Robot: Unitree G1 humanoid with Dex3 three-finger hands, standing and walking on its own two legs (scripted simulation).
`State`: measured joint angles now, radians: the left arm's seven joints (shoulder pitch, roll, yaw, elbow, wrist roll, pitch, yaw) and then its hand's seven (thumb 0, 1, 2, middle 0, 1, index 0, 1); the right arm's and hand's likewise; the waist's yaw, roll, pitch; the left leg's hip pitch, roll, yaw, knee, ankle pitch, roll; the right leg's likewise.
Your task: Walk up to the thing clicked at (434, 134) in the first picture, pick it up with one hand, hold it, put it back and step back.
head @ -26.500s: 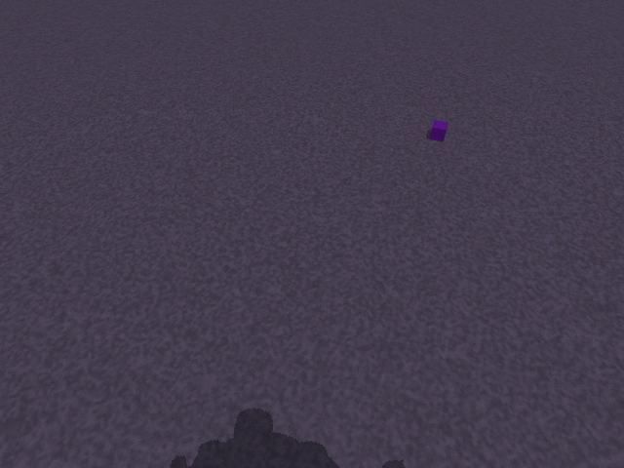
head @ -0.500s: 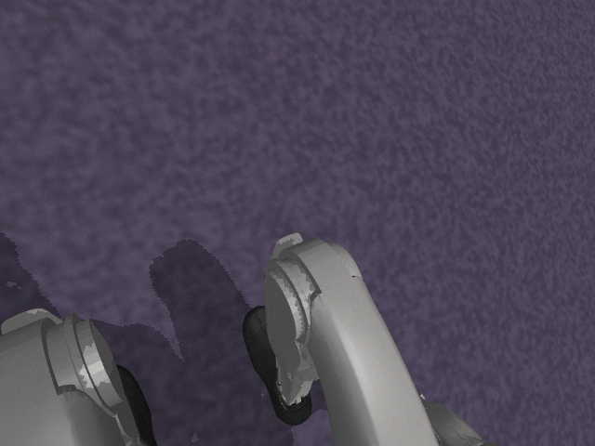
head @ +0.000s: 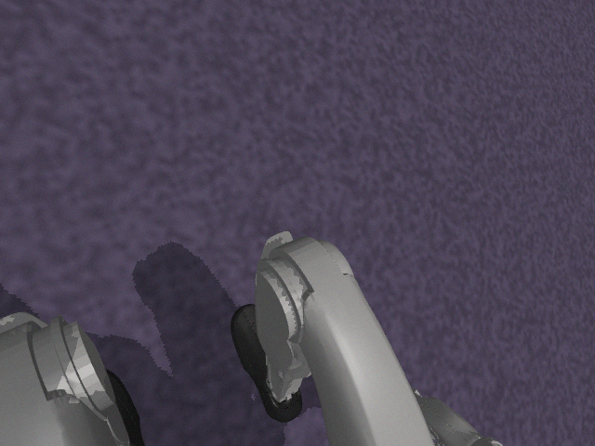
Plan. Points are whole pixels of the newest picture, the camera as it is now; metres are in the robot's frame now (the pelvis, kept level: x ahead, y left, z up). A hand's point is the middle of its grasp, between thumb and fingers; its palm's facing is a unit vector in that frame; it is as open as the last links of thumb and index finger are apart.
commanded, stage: open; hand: left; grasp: from above
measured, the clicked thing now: out of the picture +0.45 +0.33 -0.27
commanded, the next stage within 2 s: withdraw in 0.72 s
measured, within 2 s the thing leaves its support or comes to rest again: neither
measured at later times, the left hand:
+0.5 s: hand out of the picture +0.45 +0.32 -0.24, palm faces -0.40 -0.20 -0.89, open 13.3 cm
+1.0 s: hand out of the picture +0.45 +0.33 -0.23, palm faces -0.38 -0.19 -0.91, open 13.9 cm
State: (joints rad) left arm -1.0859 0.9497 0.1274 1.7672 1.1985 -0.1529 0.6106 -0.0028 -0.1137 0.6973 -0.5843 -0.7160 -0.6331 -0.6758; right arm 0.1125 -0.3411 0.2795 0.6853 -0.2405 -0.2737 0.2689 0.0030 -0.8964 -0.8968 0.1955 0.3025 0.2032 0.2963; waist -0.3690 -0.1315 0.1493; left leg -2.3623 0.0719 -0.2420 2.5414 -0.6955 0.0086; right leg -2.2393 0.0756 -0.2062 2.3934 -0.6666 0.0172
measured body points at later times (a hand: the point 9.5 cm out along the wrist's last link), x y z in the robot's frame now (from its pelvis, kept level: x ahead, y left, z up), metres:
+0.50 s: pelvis +0.00 +0.00 +0.00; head +0.27 +0.12 +0.34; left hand +0.47 +0.33 -0.19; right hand +0.05 -0.24 -0.06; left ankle +0.07 +0.13 -0.27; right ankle +0.11 -0.11 -0.27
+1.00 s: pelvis +0.00 +0.00 +0.00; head +0.27 +0.13 +0.34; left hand +0.47 +0.33 -0.18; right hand +0.05 -0.24 -0.05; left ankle +0.07 +0.13 -0.27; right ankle +0.11 -0.11 -0.27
